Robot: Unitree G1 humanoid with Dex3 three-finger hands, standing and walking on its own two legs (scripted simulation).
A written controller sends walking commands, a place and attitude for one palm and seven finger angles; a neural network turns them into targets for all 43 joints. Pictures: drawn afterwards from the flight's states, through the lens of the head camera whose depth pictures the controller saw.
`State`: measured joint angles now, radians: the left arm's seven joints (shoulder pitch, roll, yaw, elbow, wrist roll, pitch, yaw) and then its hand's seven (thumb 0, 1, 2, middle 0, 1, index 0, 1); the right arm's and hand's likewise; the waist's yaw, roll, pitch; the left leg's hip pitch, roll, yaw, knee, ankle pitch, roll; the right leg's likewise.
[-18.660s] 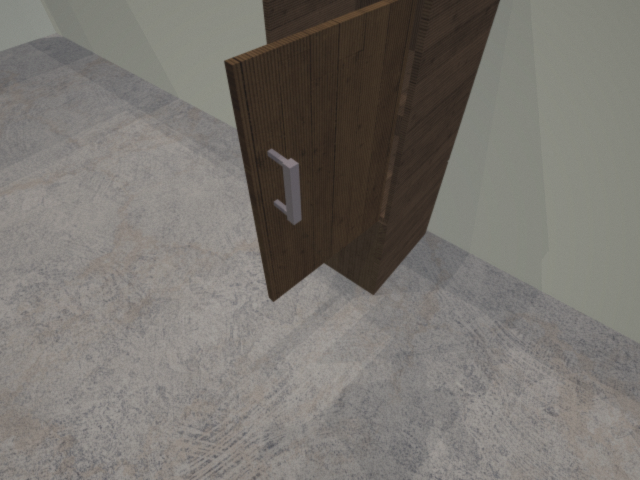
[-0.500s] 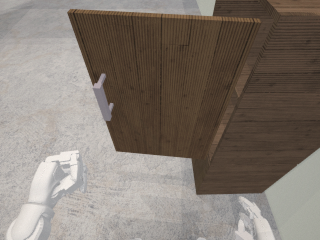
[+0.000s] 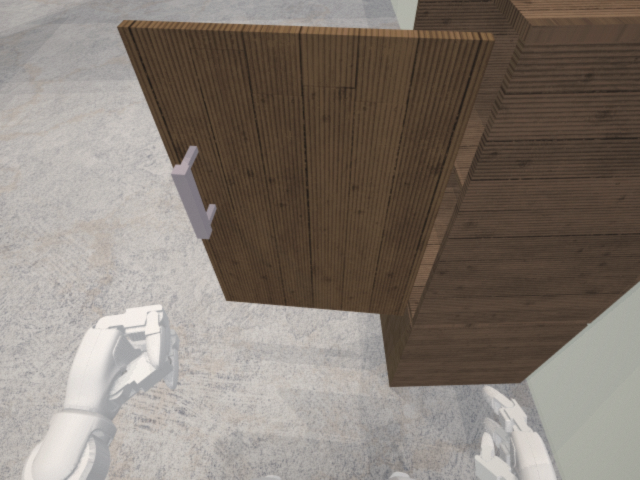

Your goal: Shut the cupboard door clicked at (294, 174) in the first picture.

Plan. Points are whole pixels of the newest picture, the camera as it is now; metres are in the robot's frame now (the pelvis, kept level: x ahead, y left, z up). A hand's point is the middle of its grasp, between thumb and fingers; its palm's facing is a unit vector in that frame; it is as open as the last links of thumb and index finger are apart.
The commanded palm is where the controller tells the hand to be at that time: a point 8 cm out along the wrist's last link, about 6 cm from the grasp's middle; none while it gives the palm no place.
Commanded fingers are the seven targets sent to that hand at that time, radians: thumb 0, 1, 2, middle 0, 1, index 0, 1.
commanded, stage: bring the fist close to the handle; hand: left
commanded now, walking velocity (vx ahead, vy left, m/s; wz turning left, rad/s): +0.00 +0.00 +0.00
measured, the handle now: (198, 194) +0.48 +0.22 +0.07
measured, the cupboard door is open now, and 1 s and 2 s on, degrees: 83 83 80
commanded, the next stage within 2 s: push the door shut along its arc in 1.30 s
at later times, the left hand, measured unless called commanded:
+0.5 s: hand (185, 297) +0.31 +0.19 +0.08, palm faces -0.02 -1.00 -0.05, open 3.1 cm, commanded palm +0.29 +0.24 +0.08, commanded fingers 0.00 0.90 0.90 -1.30 -1.50 -1.30 -1.50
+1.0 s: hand (197, 247) +0.38 +0.19 +0.08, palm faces -0.01 -1.00 -0.04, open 3.1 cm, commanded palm +0.34 +0.24 +0.08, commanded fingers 0.00 0.90 0.90 -1.30 -1.50 -1.30 -1.50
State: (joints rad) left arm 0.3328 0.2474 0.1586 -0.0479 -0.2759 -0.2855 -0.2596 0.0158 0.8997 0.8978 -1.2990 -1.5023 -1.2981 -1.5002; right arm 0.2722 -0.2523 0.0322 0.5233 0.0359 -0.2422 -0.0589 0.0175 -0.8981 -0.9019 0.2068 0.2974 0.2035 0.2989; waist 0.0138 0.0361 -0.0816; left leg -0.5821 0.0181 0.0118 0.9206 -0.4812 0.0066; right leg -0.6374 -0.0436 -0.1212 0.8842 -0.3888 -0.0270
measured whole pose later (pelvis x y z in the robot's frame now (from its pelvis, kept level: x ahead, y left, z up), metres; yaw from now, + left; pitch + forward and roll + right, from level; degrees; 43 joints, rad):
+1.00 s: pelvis +0.00 +0.01 +0.01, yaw -2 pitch +10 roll +0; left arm -0.30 0.29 0.24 0.56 -0.22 -0.32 -0.23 0.02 0.90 0.90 -1.30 -1.50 -1.30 -1.50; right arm 0.28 -0.25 0.02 0.62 0.03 -0.13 -0.04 0.02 -0.90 -0.90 0.21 0.30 0.20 0.30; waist -0.03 0.01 -0.07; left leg -0.58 0.01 0.05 0.84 -0.44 0.02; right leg -0.65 -0.04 -0.08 0.82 -0.35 -0.02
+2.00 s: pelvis +0.00 +0.01 +0.01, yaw -2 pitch +12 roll +0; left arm -0.61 0.40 0.28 0.94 -0.21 -0.37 -0.41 0.02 0.90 0.90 -1.31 -1.50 -1.31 -1.50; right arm 0.34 -0.28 0.02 0.64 0.04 -0.04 -0.05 0.01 -0.90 -0.90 0.21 0.30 0.20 0.30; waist -0.08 0.00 -0.07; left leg -0.64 0.01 0.05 0.86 -0.44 0.02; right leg -0.71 -0.04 -0.08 0.82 -0.33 -0.01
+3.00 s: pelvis +0.00 +0.02 -0.02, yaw -3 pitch +22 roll -2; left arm -1.13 0.58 0.28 1.25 -0.10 -0.24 -0.54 -0.01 0.88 0.92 -1.30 -1.50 -1.30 -1.50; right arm 0.41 -0.29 0.04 0.64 0.00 -0.01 -0.04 0.01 -0.90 -0.90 0.21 0.30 0.21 0.30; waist -0.22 0.02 -0.06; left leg -0.91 0.04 0.05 1.02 -0.50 0.04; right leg -0.97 -0.02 -0.08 0.93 -0.35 -0.01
